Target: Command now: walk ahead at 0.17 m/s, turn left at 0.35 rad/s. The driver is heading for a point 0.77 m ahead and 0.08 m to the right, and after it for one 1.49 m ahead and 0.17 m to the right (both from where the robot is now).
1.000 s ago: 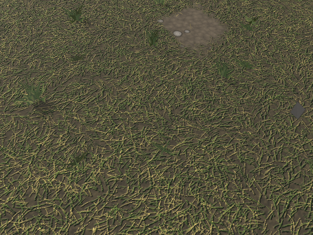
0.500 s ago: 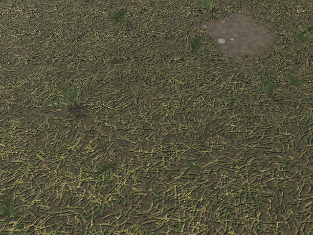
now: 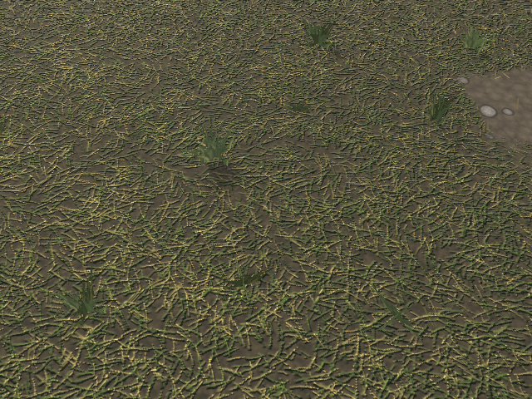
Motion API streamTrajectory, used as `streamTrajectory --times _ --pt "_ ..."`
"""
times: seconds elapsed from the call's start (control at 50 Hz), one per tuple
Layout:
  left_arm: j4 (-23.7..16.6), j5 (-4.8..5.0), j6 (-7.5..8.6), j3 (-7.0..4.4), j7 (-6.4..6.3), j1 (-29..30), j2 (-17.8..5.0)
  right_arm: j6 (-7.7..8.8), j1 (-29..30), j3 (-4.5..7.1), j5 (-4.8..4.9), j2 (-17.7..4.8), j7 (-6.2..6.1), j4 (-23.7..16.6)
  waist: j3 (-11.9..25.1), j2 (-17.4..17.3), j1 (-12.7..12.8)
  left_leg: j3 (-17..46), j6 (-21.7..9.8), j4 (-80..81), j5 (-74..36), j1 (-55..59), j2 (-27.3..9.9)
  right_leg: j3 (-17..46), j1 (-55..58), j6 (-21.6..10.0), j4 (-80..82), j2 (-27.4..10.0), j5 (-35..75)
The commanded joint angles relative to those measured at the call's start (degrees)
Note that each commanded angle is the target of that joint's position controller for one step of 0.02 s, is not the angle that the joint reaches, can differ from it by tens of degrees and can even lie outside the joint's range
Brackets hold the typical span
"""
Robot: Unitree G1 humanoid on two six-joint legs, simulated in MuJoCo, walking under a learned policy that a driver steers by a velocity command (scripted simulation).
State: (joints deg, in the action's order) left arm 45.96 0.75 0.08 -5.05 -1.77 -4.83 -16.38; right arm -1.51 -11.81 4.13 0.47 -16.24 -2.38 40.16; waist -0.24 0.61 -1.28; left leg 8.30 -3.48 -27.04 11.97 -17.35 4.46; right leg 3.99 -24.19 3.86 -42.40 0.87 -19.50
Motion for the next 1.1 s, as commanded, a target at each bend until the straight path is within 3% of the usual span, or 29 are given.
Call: streamTrajectory --times 0.02,0.08,0.1,0.12,0.14,0.16,0.2,0.24,0.34,0.42,0.46,0.48,0.5,0.52,0.54,0.56,0.58,0.6,0.62,0.64,0.68,0.72,0.84,0.96,1.02,1.04,1.06,1.08,1.1 --pt "-4.15 0.43 2.11 -0.54 1.29 2.97 -4.41 0.55 -1.54 1.95 0.00 -8.65 0.28 -2.64 3.34 -10.86 -1.34 18.37 -9.81 10.46 16.64 4.39 -13.85 -2.40 1.81 -1.68 6.48 0.43 -1.95" --pt "-1.15 0.20 4.14 -0.43 2.21 -3.53 -3.69 0.95 -1.01 0.79 -0.02 -6.46 0.33 -2.12 2.28 -7.63 2.28 16.98 -6.52 6.71 21.22 -1.76 -9.92 -3.49 15.70 -5.57 20.67 -0.49 5.55" --pt "0.22 -0.54 4.62 -0.78 2.03 -8.75 -5.64 1.47 0.15 -0.02 -0.23 -3.89 0.45 -2.66 3.47 -3.10 4.02 12.75 -3.74 -2.41 21.10 -8.56 -6.68 3.69 23.80 -8.02 22.45 -7.43 2.49" --pt "1.57 -1.56 4.71 -1.75 1.86 -13.77 -11.03 2.42 0.25 -0.65 0.10 -1.21 0.66 -4.25 3.87 8.81 3.68 0.14 0.14 -17.62 20.13 -19.42 1.74 20.32 29.26 -14.03 27.49 -17.12 -8.80" --pt "1.97 -1.99 5.23 -2.45 2.35 -14.69 -12.48 3.56 4.83 0.61 0.77 -6.26 0.56 -6.55 -2.83 11.50 5.35 0.12 1.01 -26.00 22.44 -29.70 0.20 34.22 25.49 -20.57 32.57 -24.48 -16.87" --pt "1.19 -1.17 5.64 -1.60 1.99 -12.06 -9.52 4.26 4.84 1.49 1.23 -8.81 0.84 -5.99 -6.11 8.01 4.15 2.26 1.21 -30.67 17.37 -32.52 -2.80 31.45 24.64 -20.31 32.92 -23.30 -19.24" --pt "0.54 -0.12 5.58 -0.63 1.48 -9.92 -6.79 4.87 3.32 1.57 0.39 -7.80 1.70 -4.40 -5.35 7.89 2.85 -1.06 2.23 -31.94 9.19 -33.77 -5.75 22.57 26.43 -16.26 33.37 -18.14 -13.18" --pt "1.05 -0.32 5.45 -0.08 1.33 -11.56 -5.77 5.55 5.93 1.06 -0.09 -5.39 2.34 -4.77 -4.73 6.70 4.00 -3.96 3.28 -30.17 2.26 -31.49 -7.56 15.52 25.10 -14.85 34.56 -15.27 -2.39" --pt "2.23 0.10 4.82 -0.10 1.34 -15.48 -7.28 6.23 12.47 -0.71 0.37 -0.65 3.44 -6.99 -4.05 6.65 6.67 -9.23 4.65 -13.88 -7.08 -20.92 -7.05 4.32 20.03 -14.02 34.68 -11.27 13.19" --pt "3.18 0.86 4.39 -0.36 1.67 -18.50 -9.31 6.33 14.98 -0.52 1.14 -2.11 4.53 -8.35 -5.01 7.07 7.03 -9.95 3.28 -6.25 -7.79 -14.53 -6.03 4.38 20.09 -13.96 33.62 -14.17 15.41" --pt "3.45 1.13 3.98 -0.61 1.64 -18.21 -10.14 6.40 13.23 0.05 1.27 -3.81 4.77 -8.38 -4.60 7.57 4.84 -9.98 1.33 -3.83 -6.04 -10.82 -5.42 4.53 22.04 -13.11 31.39 -15.89 21.69" --pt "3.38 1.22 3.76 -0.73 1.54 -17.36 -10.73 6.38 9.68 0.74 1.08 -5.08 4.61 -7.56 -2.58 7.53 2.15 -10.89 0.03 -2.29 -5.78 -5.03 -4.19 3.02 22.18 -12.18 27.15 -15.40 31.15" --pt "3.39 1.14 3.61 -0.50 1.45 -17.32 -10.11 6.21 2.37 1.95 0.89 -7.15 4.18 -5.26 2.06 6.07 -1.62 -11.89 -1.66 -0.99 -5.77 5.36 -2.80 0.11 20.78 -10.82 18.26 -13.03 40.53" --pt "2.65 0.33 3.73 0.23 1.34 -16.79 -8.42 6.00 -7.47 3.15 0.73 -9.79 3.52 -2.92 8.74 4.02 -6.27 -8.16 -3.92 -2.52 -5.49 20.64 -6.59 -2.21 12.75 -8.76 5.13 -10.47 38.12" --pt "0.25 -0.57 4.55 2.18 1.44 -20.53 -2.36 5.62 -15.24 4.34 -0.83 -15.91 3.00 -1.80 18.96 -10.58 -6.46 16.65 -11.57 -0.27 4.10 41.89 -22.88 -5.79 -7.96 -4.59 -18.62 -2.76 14.99" --pt "0.81 0.26 5.86 2.22 1.64 -20.57 -3.05 5.60 -16.37 3.32 -0.39 -13.03 3.31 -1.04 23.61 -16.97 -6.10 35.40 -15.24 10.18 11.92 41.24 -27.75 1.80 -14.79 -4.61 -28.76 0.51 -12.28" --pt "-0.49 1.84 6.45 0.74 2.05 -16.48 -8.05 5.77 -11.37 1.98 -0.14 -9.72 3.50 -1.35 13.31 -12.74 -5.16 28.40 -12.69 11.32 15.12 34.07 -25.83 2.28 -20.48 -5.50 -32.94 -3.29 -9.57" --pt "-1.34 1.97 6.67 0.85 2.20 -12.62 -8.04 5.77 -7.54 1.33 -0.03 -7.84 3.51 -1.85 7.26 -9.13 -3.81 20.27 -11.02 12.02 12.34 26.00 -23.23 0.45 -20.54 -6.36 -31.66 -6.07 -4.64" --pt "-1.56 1.03 6.57 0.87 2.09 -11.04 -7.09 5.85 -4.15 0.85 -0.36 -6.58 3.74 -1.95 3.14 -5.64 -1.95 14.77 -10.12 13.84 7.26 18.45 -20.57 -0.40 -18.71 -6.28 -28.20 -7.80 -0.55" --pt "-1.27 0.31 6.03 0.59 1.99 -11.58 -6.62 6.23 -1.87 0.46 -0.83 -5.32 3.90 -2.16 1.42 -6.30 0.08 10.85 -9.37 15.56 2.50 13.19 -18.50 0.03 -15.49 -6.14 -25.29 -9.39 2.46" --pt "-0.49 0.12 4.77 1.00 2.13 -13.59 -4.27 6.94 -0.34 0.53 -0.69 -5.12 3.99 -1.69 0.65 -6.63 2.27 6.69 -9.99 18.65 -2.48 7.98 -17.11 -0.47 -11.84 -5.26 -23.19 -9.87 5.50" --pt "-1.11 -0.05 3.84 1.09 1.95 -11.99 -3.81 7.72 -0.64 0.75 -0.60 -5.81 3.84 -0.60 -0.91 -5.33 3.02 2.71 -10.52 20.47 -6.74 6.81 -16.88 -0.59 -13.99 -4.11 -19.70 -10.06 9.50" --pt "-4.40 0.22 4.23 1.98 3.17 -0.74 -2.48 7.98 -4.24 1.19 -0.81 -7.89 2.74 2.43 -3.93 -3.00 -0.79 -8.59 -7.52 22.29 -12.15 8.11 -15.58 -2.04 -13.47 -4.02 0.34 -7.34 27.29" --pt "-9.22 0.36 4.35 2.32 5.28 6.74 -2.68 6.14 -8.42 1.79 0.14 -9.08 2.15 5.51 -5.46 -2.11 -3.11 -12.42 -5.70 17.53 -18.79 22.37 -19.74 -3.45 -17.42 -7.10 8.86 -5.04 21.59" --pt "-9.87 0.20 4.05 0.84 5.76 1.58 -5.61 4.60 -7.26 2.34 0.08 -11.36 1.25 4.97 0.37 -5.67 0.68 -15.30 -3.34 4.45 -48.58 25.81 -19.33 -8.93 -7.27 -10.09 8.62 0.22 11.79" --pt "-8.17 0.28 3.91 -0.63 5.47 -6.44 -8.02 3.93 -6.45 2.24 0.03 -11.50 0.79 4.53 5.01 -5.59 5.21 -17.37 -1.77 -6.75 -54.40 23.26 -17.61 -10.27 3.65 -11.78 10.65 2.92 12.53" --pt "-6.24 0.45 3.57 -2.50 4.60 -16.29 -12.16 3.99 -7.03 1.63 -0.47 -10.60 0.18 3.44 10.89 -2.60 9.51 -17.78 0.45 -22.35 -44.55 11.11 -15.68 -2.76 21.74 -14.76 10.92 -0.40 14.67" --pt "-6.20 0.73 3.55 -3.82 4.03 -19.33 -18.77 5.65 -13.60 -1.15 -2.24 -2.42 1.30 0.59 18.41 12.53 4.67 -15.54 4.84 -45.27 3.58 -16.05 -4.80 28.53 45.68 -26.06 12.73 -16.33 8.18" --pt "-7.49 0.52 3.71 -2.67 3.88 -20.07 -14.86 7.99 -9.48 -1.00 -0.81 -5.51 2.14 0.42 25.61 9.75 7.55 -3.53 5.27 -54.62 21.37 -24.45 -0.29 45.97 50.88 -29.78 22.80 -21.10 8.07"
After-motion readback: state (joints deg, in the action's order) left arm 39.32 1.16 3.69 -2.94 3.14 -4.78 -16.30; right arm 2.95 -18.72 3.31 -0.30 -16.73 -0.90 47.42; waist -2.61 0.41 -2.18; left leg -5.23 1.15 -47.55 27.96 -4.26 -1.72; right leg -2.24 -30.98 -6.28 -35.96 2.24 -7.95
